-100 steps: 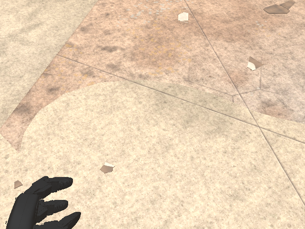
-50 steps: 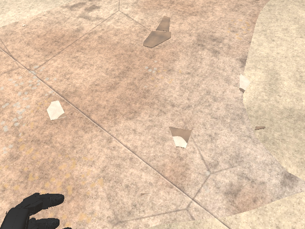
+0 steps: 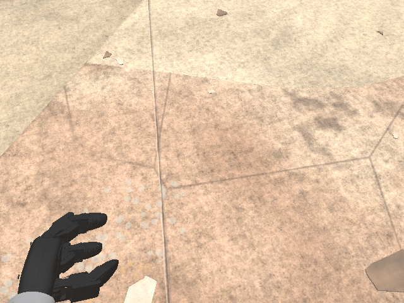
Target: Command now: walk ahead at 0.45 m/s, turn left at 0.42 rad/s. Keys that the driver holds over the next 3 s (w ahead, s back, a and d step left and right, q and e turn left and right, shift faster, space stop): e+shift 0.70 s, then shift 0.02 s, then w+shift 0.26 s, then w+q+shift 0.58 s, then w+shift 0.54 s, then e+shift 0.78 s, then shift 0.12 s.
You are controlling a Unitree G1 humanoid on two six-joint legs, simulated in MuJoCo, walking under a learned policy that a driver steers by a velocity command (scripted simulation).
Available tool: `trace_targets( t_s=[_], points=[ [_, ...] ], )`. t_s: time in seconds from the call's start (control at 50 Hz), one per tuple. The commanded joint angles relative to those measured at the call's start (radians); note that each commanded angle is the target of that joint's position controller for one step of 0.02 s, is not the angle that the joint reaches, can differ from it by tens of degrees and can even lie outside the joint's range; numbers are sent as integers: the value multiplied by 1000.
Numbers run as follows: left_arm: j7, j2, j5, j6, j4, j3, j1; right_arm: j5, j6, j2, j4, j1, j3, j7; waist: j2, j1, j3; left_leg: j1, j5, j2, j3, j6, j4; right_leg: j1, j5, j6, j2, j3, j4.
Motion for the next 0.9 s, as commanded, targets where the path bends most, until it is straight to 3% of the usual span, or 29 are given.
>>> trace_targets(
  t_s=[0.02,0.04,0.06,0.08,0.1,0.12,0.14,0.18,0.24,0.3,0.32,0.34,0.36,0.38,0.4,0.42,0.46,0.56,0.64,0.72,0.74,0.76,0.78,0.8,0.82,0.84,0.86,0.88,0.9],
  points=[
    [-22,189,17,19,43,66,370,13,-4,-54,-38,265,27,18,-307,114,-592,-551,-18,71,53,-100,662,999,69,-396,-508,806,-61],
    [-19,94,17,36,44,37,314,12,7,-71,-57,89,27,23,-197,151,-417,-572,47,98,116,-108,608,856,27,-336,-391,581,-95],
    [-18,79,12,47,41,18,231,-13,7,-77,-96,-46,28,16,-64,128,-288,-525,97,125,161,-113,521,657,129,-286,-315,458,-119],
    [-20,102,-1,51,48,18,194,-40,0,-81,-134,-128,25,11,-48,106,-188,-507,119,148,187,-111,407,523,299,-273,-267,397,-123],
    [-20,114,-7,55,67,22,203,-54,-9,-63,-152,-159,30,13,-60,89,-146,-461,109,166,205,-106,274,454,443,-253,-221,335,-124],
    [-20,114,-12,58,84,26,215,-58,-18,-38,-160,-171,39,11,-71,82,-142,-422,87,165,228,-108,130,434,556,-244,-185,291,-123],
    [-16,142,-14,67,95,38,219,-51,-24,-13,-161,-173,49,7,-90,76,-158,-370,70,144,255,-118,19,410,651,-255,-178,274,-126],
    [-1,200,-14,92,101,62,222,-33,-25,-7,-144,-161,56,2,-126,65,-225,-252,182,107,252,-121,-121,372,646,-284,-189,296,-134],
    [13,230,-36,124,91,80,224,-23,-4,-52,-139,-201,47,7,-121,56,-235,-142,330,75,227,-103,-238,284,337,-259,-180,337,-163],
    [30,204,-47,151,79,79,212,-26,4,-68,-151,-239,35,15,-141,38,-168,-16,456,84,202,-80,-427,163,-33,-194,-126,384,-163],
    [34,181,-48,157,78,75,222,-28,1,-83,-148,-226,26,15,-137,31,-152,58,511,121,197,-58,-507,109,-148,-159,-93,380,-131],
    [31,131,-42,162,82,61,269,-40,2,-124,-153,-205,15,8,-53,40,-167,154,501,276,94,7,-579,28,-423,-109,-39,327,1],
    [30,77,-42,161,67,47,339,-75,11,-178,-165,-222,5,3,163,82,-204,190,510,513,-141,137,-634,-88,-633,-69,80,130,237],
    [31,158,-37,156,62,68,358,-94,7,-150,-160,-242,4,7,199,95,-175,71,503,593,-223,214,-678,-109,-599,-30,22,61,452],
    [33,212,-41,163,78,87,372,-81,0,-93,-174,-305,18,4,153,121,-125,22,476,539,-139,202,-676,-111,-529,-7,-28,31,552],
    [39,220,-38,179,104,96,401,-63,-4,-56,-179,-354,26,3,118,136,-95,-7,460,466,-35,164,-672,-112,-474,14,-45,19,611],
    [44,191,-29,202,115,95,425,-48,-7,-43,-178,-388,29,-1,111,142,-75,-32,577,416,100,150,-661,-124,-401,55,-69,-17,746],
    [15,115,-35,197,24,60,276,-52,11,-77,-133,-297,6,-15,97,75,-105,69,715,421,248,189,-648,-133,-309,92,-141,-75,559],
    [-13,117,-32,199,-4,52,247,-42,17,-143,-119,-291,-25,1,117,71,-137,52,792,461,334,177,-621,24,-299,52,-138,-138,358],
    [-27,142,-31,224,-19,68,249,3,0,-161,-98,-279,-43,24,127,96,-141,56,788,491,378,111,-521,165,-271,-23,-108,-171,123],
    [-22,141,-32,228,-5,73,277,15,-2,-159,-83,-257,-45,29,104,111,-162,7,612,476,403,74,-484,266,-229,-58,-70,-190,36],
    [-11,174,-36,227,35,92,371,14,-5,-119,-65,-222,-35,34,41,137,-188,-132,350,435,436,33,-393,452,-258,-104,-47,-166,-7],
    [3,262,-49,215,73,119,518,-18,-6,-35,-84,-253,-5,45,-204,187,-185,-425,28,326,534,-41,-58,660,-359,-204,-241,133,-110],
    [-3,357,-31,176,51,126,535,-24,-24,-24,-156,-322,0,45,-347,211,-181,-779,-65,176,398,-72,178,707,-771,-406,-453,616,-265],
    [-10,269,-19,140,55,99,517,5,-46,-107,-163,-416,-21,51,-209,255,-132,-830,29,228,277,-40,240,660,-898,-392,-447,596,-345],
    [-7,235,-14,119,63,80,460,18,-61,-128,-160,-400,-30,58,-221,203,-74,-821,136,250,268,-15,206,594,-837,-347,-423,523,-347],
    [-3,197,-17,108,54,65,406,0,-70,-124,-122,-344,-32,56,-176,163,-65,-778,227,272,268,-18,176,562,-725,-308,-379,433,-323],
    [1,175,-20,106,53,53,366,-20,-77,-124,-103,-316,-33,56,-175,139,-50,-742,314,279,267,-31,120,529,-638,-286,-338,355,-327],
    [5,170,-12,101,49,46,356,-23,-80,-117,-86,-293,-33,59,-179,125,-47,-697,394,273,279,-40,99,499,-589,-269,-304,300,-345]
  ],
)
Next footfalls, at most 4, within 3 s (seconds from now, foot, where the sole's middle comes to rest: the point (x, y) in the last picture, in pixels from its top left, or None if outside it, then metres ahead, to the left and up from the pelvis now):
0.34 left None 0.25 0.07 -0.74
0.76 right None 0.13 -0.19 -0.74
1.32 left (249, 237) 0.64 -0.21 -0.74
1.78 right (303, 146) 1.02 -0.50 -0.74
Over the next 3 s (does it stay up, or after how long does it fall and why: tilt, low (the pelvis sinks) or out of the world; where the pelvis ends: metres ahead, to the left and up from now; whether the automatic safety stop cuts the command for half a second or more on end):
stays up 1.48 -0.43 0.03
